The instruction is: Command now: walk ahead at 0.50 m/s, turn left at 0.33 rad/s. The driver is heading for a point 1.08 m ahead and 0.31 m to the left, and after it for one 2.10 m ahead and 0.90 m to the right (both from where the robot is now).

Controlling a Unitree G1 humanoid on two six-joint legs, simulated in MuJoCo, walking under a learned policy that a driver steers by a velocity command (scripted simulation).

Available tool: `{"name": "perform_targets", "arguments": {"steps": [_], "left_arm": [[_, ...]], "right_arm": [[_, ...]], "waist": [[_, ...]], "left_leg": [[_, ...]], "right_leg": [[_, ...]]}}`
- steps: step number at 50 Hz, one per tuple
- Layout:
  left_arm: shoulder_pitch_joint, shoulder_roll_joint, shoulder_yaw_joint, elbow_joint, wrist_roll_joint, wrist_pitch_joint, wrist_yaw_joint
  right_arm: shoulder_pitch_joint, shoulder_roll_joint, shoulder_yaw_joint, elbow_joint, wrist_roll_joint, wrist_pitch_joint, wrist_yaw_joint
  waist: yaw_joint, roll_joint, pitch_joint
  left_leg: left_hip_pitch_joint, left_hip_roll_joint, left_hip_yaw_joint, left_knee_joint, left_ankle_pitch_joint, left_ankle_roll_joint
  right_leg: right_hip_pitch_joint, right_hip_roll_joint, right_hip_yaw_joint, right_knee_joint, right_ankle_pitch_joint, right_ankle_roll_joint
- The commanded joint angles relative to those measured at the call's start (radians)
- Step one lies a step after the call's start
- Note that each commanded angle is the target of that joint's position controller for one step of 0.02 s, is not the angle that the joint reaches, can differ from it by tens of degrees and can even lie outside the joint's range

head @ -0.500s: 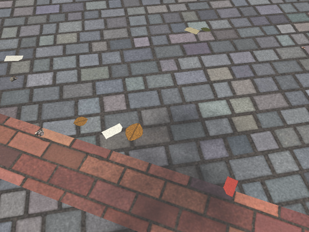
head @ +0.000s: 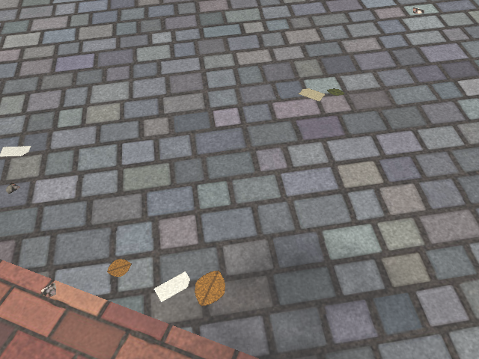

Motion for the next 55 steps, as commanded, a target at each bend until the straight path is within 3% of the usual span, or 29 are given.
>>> {"name": "perform_targets", "arguments": {"steps": [1, 6, 9, 10, 11, 12, 13, 14, 15, 16, 17, 19, 21, 26, 31, 32, 34, 35, 36, 37, 38, 39, 40, 41, 43, 44, 48, 52, 55], "left_arm": [[-0.011, 0.102, 0.015, -0.039, -0.004, -0.022, 0.008], [0.075, 0.119, 0.011, 0.013, 0.003, -0.010, 0.030], [0.051, 0.161, 0.016, 0.017, 0.009, 0.003, 0.044], [0.039, 0.177, 0.021, 0.013, 0.013, 0.012, 0.046], [0.028, 0.189, 0.024, 0.005, 0.011, 0.020, 0.046], [0.005, 0.180, 0.020, -0.024, 0.006, 0.017, 0.041], [0.042, 0.075, 0.001, -0.100, -0.016, 0.003, 0.016], [-0.057, 0.148, 0.012, -0.116, 0.002, -0.009, 0.012], [-0.115, 0.128, 0.004, -0.143, -0.005, -0.023, 0.007], [-0.105, 0.127, 0.003, -0.140, -0.009, -0.031, 0.008], [-0.114, 0.122, 0.005, -0.144, 0.005, -0.020, 0.008], [-0.071, 0.106, 0.001, -0.138, 0.032, 0.023, 0.003], [-0.083, 0.089, -0.003, -0.154, 0.034, 0.046, -0.004], [-0.289, 0.082, -0.011, -0.232, 0.025, 0.051, -0.010], [-0.421, 0.094, -0.018, -0.286, 0.012, 0.035, -0.015], [-0.425, 0.102, -0.017, -0.293, 0.010, 0.031, -0.014], [-0.351, 0.130, -0.008, -0.282, 0.008, 0.022, -0.010], [-0.266, 0.151, 0.001, -0.257, 0.007, 0.017, -0.003], [-0.139, 0.176, 0.013, -0.222, 0.011, 0.005, 0.008], [0.011, 0.244, 0.032, -0.209, 0.032, -0.005, 0.025], [0.035, 0.332, 0.052, -0.219, 0.050, 0.007, 0.033], [-0.013, 0.278, 0.050, -0.219, 0.031, 0.022, 0.028], [-0.075, 0.184, 0.029, -0.234, 0.023, 0.026, 0.025], [-0.114, 0.133, 0.016, -0.230, 0.020, 0.024, 0.020], [-0.100, 0.109, 0.008, -0.201, 0.016, 0.011, 0.019], [-0.081, 0.119, 0.011, -0.186, 0.012, 0.000, 0.013], [-0.036, 0.127, 0.018, -0.142, 0.002, -0.028, -0.003], [-0.011, 0.131, 0.022, -0.108, -0.002, -0.021, -0.008], [0.041, 0.154, 0.028, -0.075, -0.005, -0.014, -0.008]], "right_arm": [[-0.083, -0.029, -0.001, -0.072, -0.002, -0.013, 0.008], [-0.213, -0.016, 0.012, -0.131, -0.010, -0.019, 0.022], [-0.128, -0.040, 0.000, -0.118, -0.014, -0.016, 0.013], [-0.043, -0.060, -0.010, -0.096, -0.016, -0.018, 0.009], [0.086, -0.089, -0.027, -0.057, -0.023, -0.026, 0.003], [0.239, -0.162, -0.056, -0.020, -0.035, -0.029, -0.010], [0.207, -0.285, -0.093, -0.042, -0.021, -0.017, -0.022], [0.211, -0.264, -0.091, -0.042, 0.013, -0.008, -0.021], [0.152, -0.226, -0.081, -0.038, 0.017, -0.007, -0.030], [0.115, -0.162, -0.065, -0.031, 0.015, -0.009, -0.032], [0.077, -0.133, -0.055, -0.031, 0.017, -0.016, -0.035], [0.046, -0.114, -0.045, -0.040, 0.022, -0.033, -0.034], [0.062, -0.145, -0.052, -0.033, 0.023, -0.048, -0.030], [0.145, -0.161, -0.060, -0.025, 0.023, -0.046, -0.029], [0.216, -0.176, -0.065, -0.024, 0.010, -0.039, -0.037], [0.213, -0.182, -0.067, -0.029, 0.007, -0.038, -0.041], [0.161, -0.199, -0.071, -0.049, 0.003, -0.040, -0.047], [0.131, -0.209, -0.073, -0.058, 0.002, -0.043, -0.045], [0.112, -0.205, -0.070, -0.061, 0.009, -0.050, -0.037], [0.117, -0.146, -0.053, -0.083, 0.022, -0.059, -0.028], [0.215, -0.051, -0.032, -0.119, 0.050, -0.058, -0.029], [0.229, -0.132, -0.039, -0.098, 0.015, -0.044, -0.037], [0.172, -0.151, -0.044, -0.087, 0.003, -0.035, -0.034], [0.125, -0.136, -0.041, -0.091, 0.000, -0.032, -0.024], [0.107, -0.106, -0.036, -0.094, -0.017, -0.016, -0.004], [0.118, -0.094, -0.032, -0.094, -0.018, -0.008, 0.002], [0.031, -0.073, -0.021, -0.121, -0.019, -0.003, 0.013], [-0.122, -0.043, 0.003, -0.164, -0.018, -0.012, 0.025], [-0.209, -0.038, 0.016, -0.187, -0.015, -0.019, 0.029]], "waist": [[0.007, -0.096, 0.052], [0.043, -0.099, 0.070], [-0.014, -0.143, -0.003], [-0.054, -0.149, -0.054], [-0.113, -0.135, -0.126], [-0.190, -0.059, -0.216], [-0.114, 0.244, -0.312], [-0.154, 0.039, -0.328], [-0.126, -0.007, -0.189], [-0.075, -0.082, -0.085], [-0.036, -0.100, -0.033], [0.007, -0.069, -0.037], [0.018, -0.043, -0.036], [-0.056, 0.009, -0.001], [-0.113, 0.024, -0.012], [-0.109, 0.029, -0.014], [-0.059, 0.043, -0.024], [-0.018, 0.042, -0.053], [0.049, -0.005, -0.114], [0.107, -0.107, -0.245], [0.056, -0.330, -0.348], [0.020, -0.258, -0.297], [0.013, -0.127, -0.164], [0.005, -0.076, -0.085], [-0.013, -0.141, -0.038], [-0.020, -0.171, -0.046], [-0.022, -0.146, -0.029], [0.000, -0.141, 0.001], [0.023, -0.149, 0.009]], "left_leg": [[-0.006, -0.008, 0.043, -0.121, 0.115, 0.000], [0.004, -0.046, 0.150, -0.298, 0.060, 0.049], [0.153, -0.136, 0.211, -0.324, -0.095, 0.113], [0.247, -0.168, 0.213, -0.340, -0.143, 0.140], [0.417, -0.189, 0.188, -0.407, -0.139, 0.171], [0.666, -0.068, 0.009, -0.473, -0.187, 0.233], [0.991, 0.248, -0.583, -0.550, -0.129, 0.422], [1.008, 0.258, -0.675, -0.629, -0.076, 0.443], [0.889, 0.240, -0.519, -0.643, -0.032, 0.402], [0.730, 0.199, -0.424, -0.670, 0.065, 0.346], [0.622, 0.140, -0.345, -0.683, 0.140, 0.305], [0.516, 0.076, -0.258, -0.708, 0.233, 0.282], [0.472, 0.041, -0.217, -0.723, 0.270, 0.280], [0.498, -0.007, -0.216, -0.729, 0.209, 0.220], [0.623, 0.018, -0.276, -0.648, 0.297, 0.200], [0.634, 0.028, -0.295, -0.628, 0.310, 0.191], [0.602, 0.037, -0.325, -0.579, 0.332, 0.155], [0.568, 0.024, -0.329, -0.510, 0.397, 0.136], [0.525, -0.031, -0.292, -0.352, 0.413, 0.112], [0.420, -0.100, -0.218, -0.094, 0.235, 0.084], [0.119, -0.253, -0.091, 0.171, -0.419, 0.051], [0.018, -0.174, -0.080, 0.292, -0.441, 0.060], [0.009, -0.124, -0.075, 0.312, -0.346, 0.058], [0.028, -0.092, -0.060, 0.275, -0.279, 0.048], [0.079, -0.061, -0.048, 0.217, -0.238, 0.034], [0.099, -0.067, -0.043, 0.210, -0.231, 0.027], [0.031, -0.068, -0.055, 0.114, -0.151, 0.010], [0.065, -0.050, 0.015, -0.138, -0.023, -0.009], [0.151, -0.049, 0.087, -0.281, -0.015, 0.004]], "right_leg": [[-0.048, -0.271, 0.056, -0.101, 0.371, -0.047], [0.111, -0.312, -0.011, -0.021, 0.604, -0.025], [0.169, -0.329, -0.057, 0.182, 1.043, -0.006], [0.161, -0.333, -0.067, 0.323, 1.106, -0.008], [0.093, -0.326, -0.076, 0.520, 1.014, -0.003], [-0.110, -0.292, -0.087, 0.812, 0.715, 0.020], [-0.589, -0.045, -0.057, 1.238, -0.222, 0.089], [-0.733, -0.054, 0.175, 1.317, -0.265, 0.079], [-0.777, -0.124, 0.203, 1.257, -0.174, 0.073], [-0.723, -0.161, 0.188, 1.140, -0.124, 0.075], [-0.668, -0.185, 0.190, 1.060, -0.123, 0.086], [-0.567, -0.193, 0.178, 0.980, -0.117, 0.115], [-0.561, -0.192, 0.153, 0.897, -0.090, 0.138], [-0.624, -0.177, 0.131, 0.621, 0.118, 0.164], [-0.621, -0.128, 0.140, 0.451, 0.165, 0.147], [-0.595, -0.120, 0.149, 0.419, 0.149, 0.138], [-0.451, -0.099, 0.163, 0.341, 0.091, 0.114], [-0.322, -0.074, 0.155, 0.314, 0.050, 0.098], [-0.144, -0.078, 0.156, 0.245, 0.067, 0.073], [0.078, -0.260, 0.333, 0.202, -0.102, 0.024], [0.300, -0.531, 0.772, 0.102, -0.228, -0.077], [0.218, -0.541, 0.903, 0.070, -0.337, -0.111], [0.089, -0.497, 0.752, 0.058, -0.338, -0.093], [-0.012, -0.441, 0.597, 0.039, -0.211, -0.073], [-0.108, -0.351, 0.405, 0.006, -0.004, -0.037], [-0.124, -0.348, 0.370, 0.005, 0.090, -0.048], [-0.107, -0.345, 0.264, -0.043, 0.219, -0.080], [-0.126, -0.304, 0.148, -0.070, 0.231, -0.067], [-0.119, -0.311, 0.125, -0.055, 0.265, -0.057]]}}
